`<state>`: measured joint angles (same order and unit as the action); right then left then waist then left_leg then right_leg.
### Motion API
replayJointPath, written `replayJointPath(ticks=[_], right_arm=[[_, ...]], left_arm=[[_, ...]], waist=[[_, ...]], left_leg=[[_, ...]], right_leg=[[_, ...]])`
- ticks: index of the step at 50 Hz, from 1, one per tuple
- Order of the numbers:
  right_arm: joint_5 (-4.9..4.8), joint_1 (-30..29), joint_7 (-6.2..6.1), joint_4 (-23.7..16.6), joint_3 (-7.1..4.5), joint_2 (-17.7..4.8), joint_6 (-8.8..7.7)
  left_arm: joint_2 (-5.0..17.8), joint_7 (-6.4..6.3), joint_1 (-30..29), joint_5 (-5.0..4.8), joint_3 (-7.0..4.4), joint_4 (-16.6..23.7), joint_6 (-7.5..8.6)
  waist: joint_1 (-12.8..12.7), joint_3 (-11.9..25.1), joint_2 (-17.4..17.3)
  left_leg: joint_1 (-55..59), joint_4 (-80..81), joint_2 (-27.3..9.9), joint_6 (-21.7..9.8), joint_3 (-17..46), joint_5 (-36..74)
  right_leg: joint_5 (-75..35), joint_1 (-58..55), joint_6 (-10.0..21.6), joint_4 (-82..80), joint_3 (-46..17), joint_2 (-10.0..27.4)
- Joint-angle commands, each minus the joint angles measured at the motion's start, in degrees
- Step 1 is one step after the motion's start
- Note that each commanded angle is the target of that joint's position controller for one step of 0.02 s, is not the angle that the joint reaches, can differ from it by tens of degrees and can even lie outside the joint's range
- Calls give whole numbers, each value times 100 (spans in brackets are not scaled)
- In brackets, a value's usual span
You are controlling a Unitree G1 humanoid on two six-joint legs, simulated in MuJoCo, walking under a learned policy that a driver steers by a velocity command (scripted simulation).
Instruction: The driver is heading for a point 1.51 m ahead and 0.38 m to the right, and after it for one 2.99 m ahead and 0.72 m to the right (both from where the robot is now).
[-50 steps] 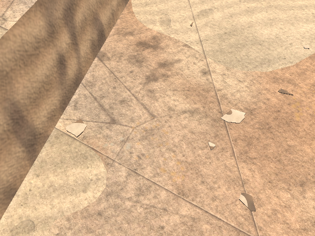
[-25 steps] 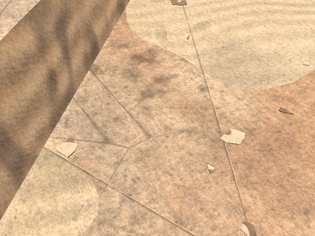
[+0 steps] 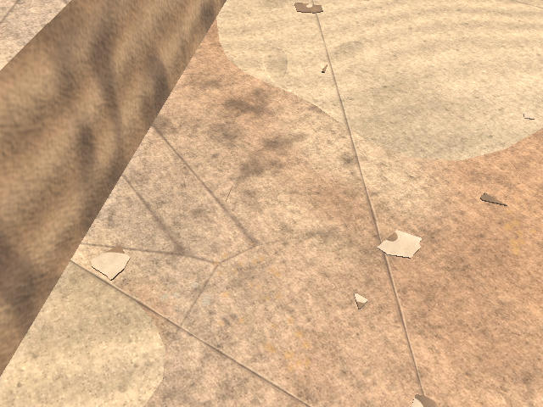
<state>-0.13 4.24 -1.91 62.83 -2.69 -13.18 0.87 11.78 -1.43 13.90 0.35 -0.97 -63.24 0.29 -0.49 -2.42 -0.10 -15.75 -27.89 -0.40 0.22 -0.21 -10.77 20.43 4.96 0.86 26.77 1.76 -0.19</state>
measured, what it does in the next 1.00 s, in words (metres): lifts its right foot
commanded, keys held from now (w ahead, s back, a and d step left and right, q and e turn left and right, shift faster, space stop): no key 0.66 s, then w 0.16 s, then no key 0.18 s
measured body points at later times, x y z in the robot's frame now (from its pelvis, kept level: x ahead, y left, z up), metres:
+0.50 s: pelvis +0.00 +0.00 +0.00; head +0.01 +0.00 +0.45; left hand -0.02 +0.24 -0.15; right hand +0.06 -0.25 -0.15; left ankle +0.05 +0.12 -0.74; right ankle -0.07 -0.11 -0.74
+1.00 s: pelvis +0.07 +0.04 -0.01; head +0.08 +0.06 +0.44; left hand +0.03 +0.30 -0.16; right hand +0.13 -0.23 -0.14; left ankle +0.08 +0.13 -0.74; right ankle -0.06 -0.10 -0.68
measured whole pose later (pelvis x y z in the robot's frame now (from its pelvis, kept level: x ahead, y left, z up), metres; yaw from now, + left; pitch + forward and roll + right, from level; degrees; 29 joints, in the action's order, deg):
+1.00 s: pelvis +0.07 +0.04 -0.01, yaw +0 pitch +0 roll +0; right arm -0.5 9.2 -0.2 62.4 -3.6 -13.1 -4.2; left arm 13.2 -2.5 22.4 -0.9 -2.7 -61.5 1.9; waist -0.2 -1.4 2.1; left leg -17.6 -34.0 0.4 -3.1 -4.5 -16.7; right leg 31.5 12.4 -2.1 52.4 -2.7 0.3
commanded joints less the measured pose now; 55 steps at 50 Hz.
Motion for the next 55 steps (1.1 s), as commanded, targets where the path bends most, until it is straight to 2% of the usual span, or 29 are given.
replayJointPath(ticks=[1,15,33,34,35,36,37,38,39,41,42,43,45,46,47,48,49,50,51,52,53,54,55], right_arm=[[2,-70,-27,-138,-91,-603,-33],[4,100,-56,48,-70,-537,-25],[-9,395,-82,119,-42,-452,-23],[-8,489,-83,166,-28,-390,-17],[-28,501,-84,171,-37,-392,-10],[-50,476,-80,150,-59,-417,-25],[-49,292,-60,54,-68,-423,-77],[-70,52,-12,-90,-61,-381,-172],[-91,-122,46,-207,-42,-318,-280],[-161,-236,145,-337,-63,-351,-448],[-182,-260,175,-389,-58,-342,-512],[-174,-179,198,-387,-60,-321,-561],[-130,646,206,-44,-153,-341,-555],[-98,1197,192,103,-245,-524,-504],[-55,1711,138,119,-357,-1021,-451],[9,2214,153,235,-356,-1260,-432],[13,1929,160,173,-177,-780,-503],[8,1458,146,18,-127,-681,-557],[32,1068,157,-101,-67,-596,-576],[47,814,163,-160,4,-431,-584],[77,712,146,-158,58,-316,-565],[114,726,128,-128,79,-310,-545],[135,778,98,-108,75,-406,-527]], left_arm=[[590,-22,372,5,-88,73,26],[477,-59,687,6,-59,39,56],[338,-78,1085,-8,-45,52,85],[309,-85,1215,-17,-45,-4,79],[395,-100,1256,-47,-80,-11,65],[573,-121,1201,-79,-141,57,57],[725,-138,1270,-114,-195,116,71],[937,-146,1316,-156,-273,159,116],[1057,-150,1278,-173,-336,192,181],[897,-126,1335,-123,-340,230,306],[828,-109,1239,-133,-328,278,327],[798,-92,1094,-147,-322,330,308],[885,-62,941,-154,-329,380,196],[898,-71,944,-140,-322,384,190],[676,-99,893,-20,-239,523,217],[145,-148,1171,-25,-109,525,238],[286,-146,1215,-128,-173,450,248],[369,-127,1024,-204,-202,479,260],[359,-134,876,-179,-218,455,252],[371,-154,787,-127,-260,442,223],[371,-163,753,-115,-284,445,180],[281,-159,729,-126,-268,442,143],[193,-163,642,-141,-241,458,120]], waist=[[16,178,68],[41,36,49],[50,-20,40],[41,93,81],[28,-21,191],[0,-212,409],[-100,-461,623],[-183,-737,908],[-215,-994,1004],[-218,-1140,859],[-172,-1149,749],[-75,-1010,650],[275,-360,569],[486,26,442],[590,451,-580],[633,1090,-1843],[400,978,-1120],[276,576,-773],[128,472,-431],[9,321,-283],[-97,285,-361],[-139,290,-460],[-140,334,-512]], left_leg=[[862,156,-210,-270,219,1316],[774,259,-199,-238,237,961],[716,258,-192,-248,254,948],[749,213,-101,-244,153,347],[587,30,59,-234,-12,-501],[216,-290,245,-226,-224,-1377],[-353,-715,329,-222,-353,-1737],[-925,-1268,265,-246,-443,-1502],[-1373,-1715,-18,-315,-270,-1281],[-2300,-2168,-361,-433,-19,-1708],[-2350,-1843,-426,-460,12,-1797],[-1933,-1233,-345,-456,-139,-1675],[163,-147,271,-349,-699,12],[1034,-68,252,-372,-494,591],[1803,251,-715,-654,804,1937],[2382,900,-2049,-1594,2676,3298],[1984,872,-2156,-1730,2787,3400],[1550,750,-2002,-1607,2056,3566],[1234,743,-1725,-1412,1470,3572],[929,775,-1532,-1261,1083,3658],[696,837,-1292,-1144,748,3666],[616,829,-1130,-1088,549,3764],[642,788,-1060,-1113,460,3934]], right_leg=[[-1361,832,65,-609,-260,311],[-851,967,66,-737,-221,273],[-826,1021,66,-736,-182,251],[-237,975,103,-809,-172,230],[624,1063,215,-914,-277,261],[1540,1129,415,-1061,-557,414],[2339,1088,666,-1355,-1073,779],[2734,961,964,-1720,-1780,1360],[2603,874,1215,-1892,-2307,1843],[1663,169,1327,-1817,-2453,2104],[713,-39,1194,-1556,-2165,1971],[-361,-51,1003,-1238,-1686,1709],[-2007,648,638,-482,-884,1098],[-2891,932,421,192,-536,806],[-2056,1547,-4,1545,-33,231],[1185,2245,-369,3189,25,-410],[1712,2229,-369,4151,-752,-161],[1486,2409,-311,4446,-808,9],[1154,2347,-264,4226,-708,226],[869,2189,-250,3756,-670,411],[705,1877,-263,3258,-581,488],[591,1646,-293,2706,-481,469],[563,1482,-333,2185,-391,428]])
Keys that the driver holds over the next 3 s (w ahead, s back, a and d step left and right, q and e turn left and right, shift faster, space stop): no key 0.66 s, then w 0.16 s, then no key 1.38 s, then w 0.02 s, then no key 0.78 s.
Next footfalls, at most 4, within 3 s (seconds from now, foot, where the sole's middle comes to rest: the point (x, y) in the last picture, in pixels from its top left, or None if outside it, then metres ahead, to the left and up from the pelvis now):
1.24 right None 0.15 -0.09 -0.77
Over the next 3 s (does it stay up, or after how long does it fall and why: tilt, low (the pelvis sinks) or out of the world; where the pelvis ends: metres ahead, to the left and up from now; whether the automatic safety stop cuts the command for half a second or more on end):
stays up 0.10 0.05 0.00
